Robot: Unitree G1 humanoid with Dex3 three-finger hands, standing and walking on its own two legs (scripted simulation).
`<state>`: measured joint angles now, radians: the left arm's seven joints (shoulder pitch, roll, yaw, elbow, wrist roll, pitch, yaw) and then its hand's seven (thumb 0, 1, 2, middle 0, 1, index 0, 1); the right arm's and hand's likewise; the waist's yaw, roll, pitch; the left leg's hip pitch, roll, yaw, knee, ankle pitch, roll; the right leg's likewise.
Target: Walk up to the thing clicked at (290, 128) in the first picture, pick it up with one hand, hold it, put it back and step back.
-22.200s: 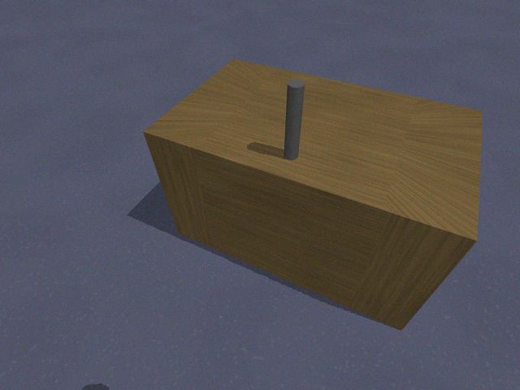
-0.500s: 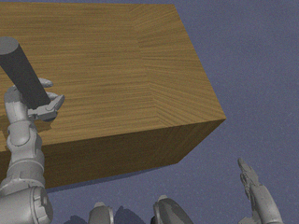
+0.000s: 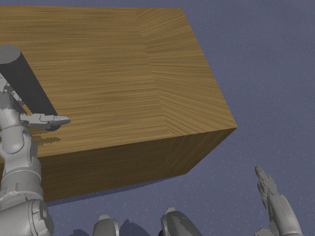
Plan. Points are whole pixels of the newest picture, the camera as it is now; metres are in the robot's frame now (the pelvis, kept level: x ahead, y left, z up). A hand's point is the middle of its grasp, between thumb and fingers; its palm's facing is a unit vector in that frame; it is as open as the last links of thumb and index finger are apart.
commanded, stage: withdraw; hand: left
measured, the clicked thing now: (34, 97) +0.47 +0.23 +0.06
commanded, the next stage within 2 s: rise in 0.20 s
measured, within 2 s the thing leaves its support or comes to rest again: neither
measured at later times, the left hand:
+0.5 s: hand out of the picture +0.44 +0.32 +0.12, palm faces +0.31 -0.92 -0.23, open 17.5 cm
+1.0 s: hand out of the picture +0.27 +0.28 +0.10, palm faces +0.33 -0.88 -0.35, open 17.1 cm
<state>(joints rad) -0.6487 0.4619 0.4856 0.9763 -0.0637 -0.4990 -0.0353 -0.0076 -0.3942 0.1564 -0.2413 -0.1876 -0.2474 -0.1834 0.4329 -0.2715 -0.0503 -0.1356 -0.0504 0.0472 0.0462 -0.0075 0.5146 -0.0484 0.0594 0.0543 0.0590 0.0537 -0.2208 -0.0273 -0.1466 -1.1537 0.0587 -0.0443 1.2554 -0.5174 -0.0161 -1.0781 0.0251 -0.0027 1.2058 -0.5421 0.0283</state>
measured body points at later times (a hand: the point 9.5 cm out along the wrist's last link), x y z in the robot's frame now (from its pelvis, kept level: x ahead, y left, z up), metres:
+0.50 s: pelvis +0.02 +0.01 +0.06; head +0.09 +0.02 +0.50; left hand +0.42 +0.36 +0.13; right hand +0.17 -0.25 +0.02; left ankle +0.03 +0.12 -0.63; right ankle +0.01 -0.14 -0.63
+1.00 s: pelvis +0.04 +0.00 +0.08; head +0.05 +0.01 +0.53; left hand +0.25 +0.33 +0.12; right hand +0.20 -0.25 +0.05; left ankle +0.03 +0.12 -0.63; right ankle +0.01 -0.14 -0.63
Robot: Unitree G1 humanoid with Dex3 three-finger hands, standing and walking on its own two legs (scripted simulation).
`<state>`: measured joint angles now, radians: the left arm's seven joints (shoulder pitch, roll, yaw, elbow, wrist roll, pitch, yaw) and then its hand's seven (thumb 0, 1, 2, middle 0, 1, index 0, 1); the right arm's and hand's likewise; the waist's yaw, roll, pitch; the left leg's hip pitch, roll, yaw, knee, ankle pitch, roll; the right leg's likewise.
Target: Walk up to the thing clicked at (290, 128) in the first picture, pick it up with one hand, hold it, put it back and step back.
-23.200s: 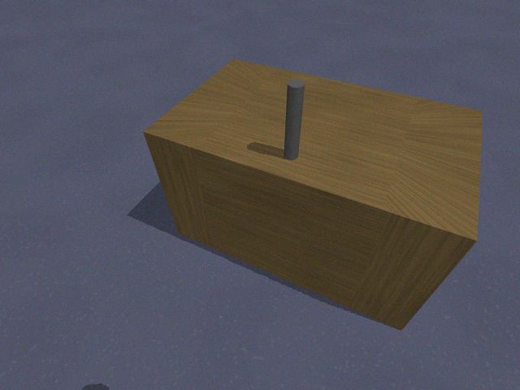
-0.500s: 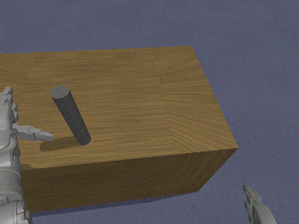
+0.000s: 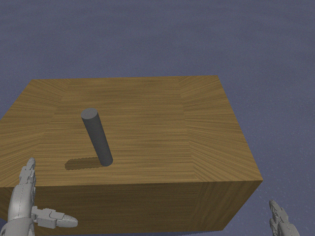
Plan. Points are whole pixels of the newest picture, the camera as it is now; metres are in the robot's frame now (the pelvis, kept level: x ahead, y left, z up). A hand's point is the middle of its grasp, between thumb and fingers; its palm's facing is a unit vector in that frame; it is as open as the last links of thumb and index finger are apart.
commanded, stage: sink last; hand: left
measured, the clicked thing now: (99, 140) +0.44 +0.22 -0.01
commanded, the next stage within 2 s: home in 0.54 s
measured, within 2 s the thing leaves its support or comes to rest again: neither
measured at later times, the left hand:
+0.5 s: hand out of the picture +0.14 +0.22 +0.04, palm faces +0.30 -0.89 -0.36, open 17.1 cm
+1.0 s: hand out of the picture +0.15 +0.22 -0.05, palm faces +0.24 -0.93 -0.27, open 17.1 cm
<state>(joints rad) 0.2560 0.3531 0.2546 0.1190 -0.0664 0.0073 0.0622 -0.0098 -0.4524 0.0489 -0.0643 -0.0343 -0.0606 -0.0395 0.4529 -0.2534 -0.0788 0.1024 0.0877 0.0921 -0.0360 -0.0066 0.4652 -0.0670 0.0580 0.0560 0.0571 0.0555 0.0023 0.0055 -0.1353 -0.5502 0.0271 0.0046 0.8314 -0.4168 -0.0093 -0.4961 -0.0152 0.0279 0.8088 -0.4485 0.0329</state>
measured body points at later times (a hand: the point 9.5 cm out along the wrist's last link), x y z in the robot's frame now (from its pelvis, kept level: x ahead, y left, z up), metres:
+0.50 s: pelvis -0.03 -0.02 -0.01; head -0.03 -0.04 +0.44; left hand +0.12 +0.27 +0.06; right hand +0.12 -0.29 -0.05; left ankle +0.00 +0.12 -0.70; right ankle -0.03 -0.14 -0.70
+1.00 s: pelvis -0.02 +0.00 -0.02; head +0.01 +0.00 +0.43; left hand +0.13 +0.26 -0.03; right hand +0.15 -0.22 -0.05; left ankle +0.00 +0.12 -0.70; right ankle -0.02 -0.14 -0.70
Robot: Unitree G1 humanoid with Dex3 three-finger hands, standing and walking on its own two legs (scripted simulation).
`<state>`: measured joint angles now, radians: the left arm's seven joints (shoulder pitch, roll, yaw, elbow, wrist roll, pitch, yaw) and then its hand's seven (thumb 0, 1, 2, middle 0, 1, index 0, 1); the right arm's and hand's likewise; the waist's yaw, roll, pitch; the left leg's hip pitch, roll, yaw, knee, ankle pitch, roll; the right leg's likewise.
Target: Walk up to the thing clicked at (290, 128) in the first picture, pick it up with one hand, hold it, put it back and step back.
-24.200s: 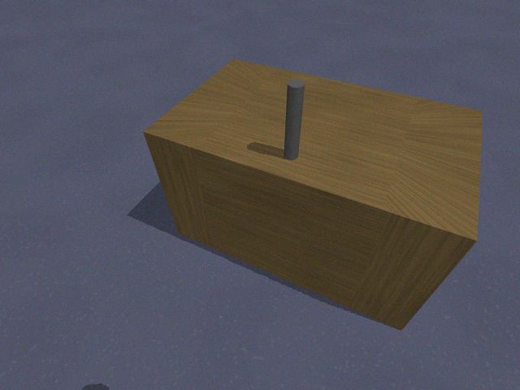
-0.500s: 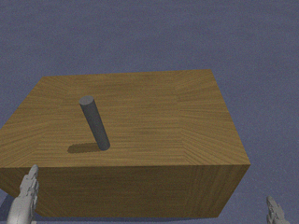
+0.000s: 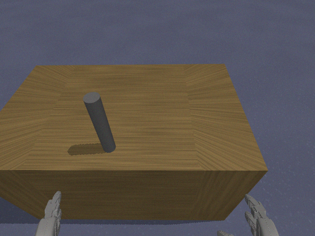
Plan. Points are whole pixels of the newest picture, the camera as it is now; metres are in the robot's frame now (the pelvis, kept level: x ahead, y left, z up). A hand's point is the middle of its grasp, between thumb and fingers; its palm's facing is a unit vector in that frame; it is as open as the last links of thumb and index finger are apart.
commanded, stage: home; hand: left
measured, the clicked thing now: (101, 126) +0.46 +0.22 +0.00
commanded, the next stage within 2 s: none
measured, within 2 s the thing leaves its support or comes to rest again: neither
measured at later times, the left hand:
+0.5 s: hand (99, 227) +0.19 +0.17 -0.05, palm faces +0.10 -0.97 -0.24, open 17.4 cm
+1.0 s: hand (104, 233) +0.18 +0.16 -0.05, palm faces +0.11 -0.97 -0.23, open 17.4 cm
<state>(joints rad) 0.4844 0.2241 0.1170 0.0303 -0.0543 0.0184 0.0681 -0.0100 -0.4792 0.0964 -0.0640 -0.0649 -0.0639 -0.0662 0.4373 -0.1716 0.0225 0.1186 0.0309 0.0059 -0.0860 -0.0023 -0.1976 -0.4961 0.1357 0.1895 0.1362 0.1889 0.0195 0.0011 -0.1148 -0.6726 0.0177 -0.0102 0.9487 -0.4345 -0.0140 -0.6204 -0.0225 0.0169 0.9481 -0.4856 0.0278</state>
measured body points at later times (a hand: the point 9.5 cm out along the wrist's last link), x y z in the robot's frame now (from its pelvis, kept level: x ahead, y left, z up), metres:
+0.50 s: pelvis +0.02 -0.01 -0.01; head +0.05 -0.01 +0.44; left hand +0.18 +0.22 -0.03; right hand +0.18 -0.23 -0.04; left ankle +0.02 +0.13 -0.68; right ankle -0.01 -0.14 -0.68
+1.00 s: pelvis +0.01 -0.02 -0.01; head +0.04 -0.03 +0.44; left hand +0.17 +0.21 -0.03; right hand +0.17 -0.25 -0.03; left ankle +0.02 +0.13 -0.68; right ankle -0.01 -0.14 -0.68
